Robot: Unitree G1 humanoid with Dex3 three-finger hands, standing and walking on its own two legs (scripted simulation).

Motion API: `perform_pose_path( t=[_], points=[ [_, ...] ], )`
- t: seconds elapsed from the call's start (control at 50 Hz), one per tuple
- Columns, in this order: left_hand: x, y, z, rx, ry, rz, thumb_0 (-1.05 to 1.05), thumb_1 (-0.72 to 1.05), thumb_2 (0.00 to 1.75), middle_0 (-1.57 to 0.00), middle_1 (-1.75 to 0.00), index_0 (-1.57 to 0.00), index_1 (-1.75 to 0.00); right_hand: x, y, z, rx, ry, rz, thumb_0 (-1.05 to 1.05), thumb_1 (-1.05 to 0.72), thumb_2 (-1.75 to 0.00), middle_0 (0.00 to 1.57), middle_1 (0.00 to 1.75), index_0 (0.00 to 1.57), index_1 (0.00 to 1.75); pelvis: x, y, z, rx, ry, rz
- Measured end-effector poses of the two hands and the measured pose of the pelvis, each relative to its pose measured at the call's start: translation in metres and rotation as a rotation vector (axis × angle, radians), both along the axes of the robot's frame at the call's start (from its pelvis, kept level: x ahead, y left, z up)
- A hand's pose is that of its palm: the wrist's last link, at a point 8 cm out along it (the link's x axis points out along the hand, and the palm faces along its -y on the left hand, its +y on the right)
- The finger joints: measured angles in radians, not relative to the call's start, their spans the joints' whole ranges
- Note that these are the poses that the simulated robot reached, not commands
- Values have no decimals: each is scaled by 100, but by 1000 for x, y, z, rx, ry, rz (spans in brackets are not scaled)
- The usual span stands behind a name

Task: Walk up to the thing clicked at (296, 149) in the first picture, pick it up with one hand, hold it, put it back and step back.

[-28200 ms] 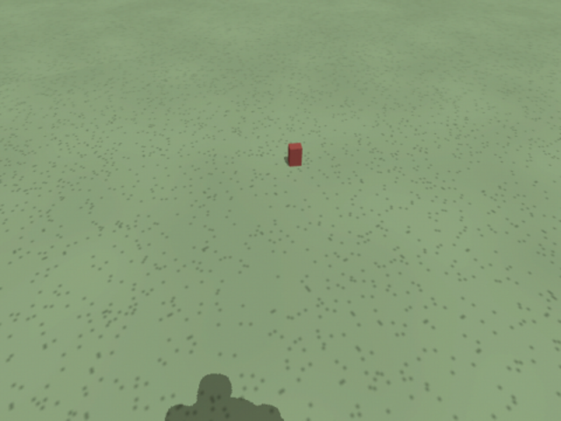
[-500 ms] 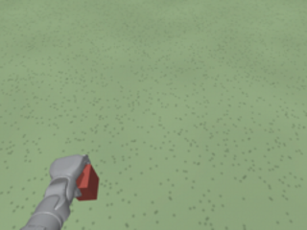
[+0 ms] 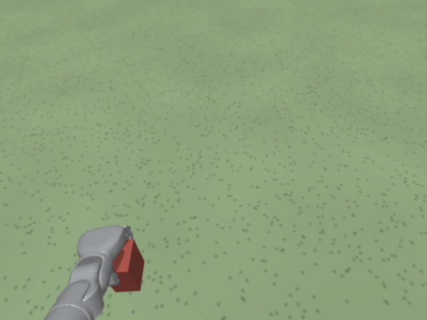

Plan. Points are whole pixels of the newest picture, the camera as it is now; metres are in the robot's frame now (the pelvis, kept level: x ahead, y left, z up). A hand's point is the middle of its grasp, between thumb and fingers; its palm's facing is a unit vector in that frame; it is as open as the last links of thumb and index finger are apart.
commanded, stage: hold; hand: left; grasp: from above
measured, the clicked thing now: (124, 266) +0.32 +0.21 -0.14
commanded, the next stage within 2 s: crouch in 1.66 s
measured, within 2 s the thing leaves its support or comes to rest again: neither
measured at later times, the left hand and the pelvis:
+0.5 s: hand (105, 270) +0.28 +0.22 -0.05, palm faces -0.43 -0.08 -0.90, open 9.7 cm; pelvis -0.02 +0.00 +0.01, yaw +0 degrees
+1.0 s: hand (99, 271) +0.27 +0.22 -0.03, palm faces -0.43 -0.08 -0.90, open 9.7 cm; pelvis -0.02 +0.00 +0.02, yaw -1 degrees
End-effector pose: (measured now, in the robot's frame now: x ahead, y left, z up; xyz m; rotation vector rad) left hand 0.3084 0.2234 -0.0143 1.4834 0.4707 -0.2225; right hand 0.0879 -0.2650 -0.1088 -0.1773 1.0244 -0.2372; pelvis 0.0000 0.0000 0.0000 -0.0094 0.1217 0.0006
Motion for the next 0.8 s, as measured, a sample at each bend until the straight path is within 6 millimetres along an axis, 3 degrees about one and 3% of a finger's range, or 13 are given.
perform_pose_path(
  t=[0.18,0.44,0.8],
  points=[
    [-3,0,16,-3,5,-2,4,8,49,-110,-53,-69,-48,6,1,6,13,-43,7,1,-91,-90,20,30,20,30,-4,-1,4,3,-31,-2],
    [-22,-4,24,-8,7,-30,4,8,48,-110,-52,-70,-47,9,7,12,33,-74,33,1,-91,-91,20,30,20,30,-13,-1,9,7,-67,-6],
    [-33,-1,38,-14,13,-52,4,9,48,-110,-53,-69,-48,15,10,21,36,-123,43,1,-92,-91,20,30,20,30,-20,0,13,8,-102,-10]
  ],
)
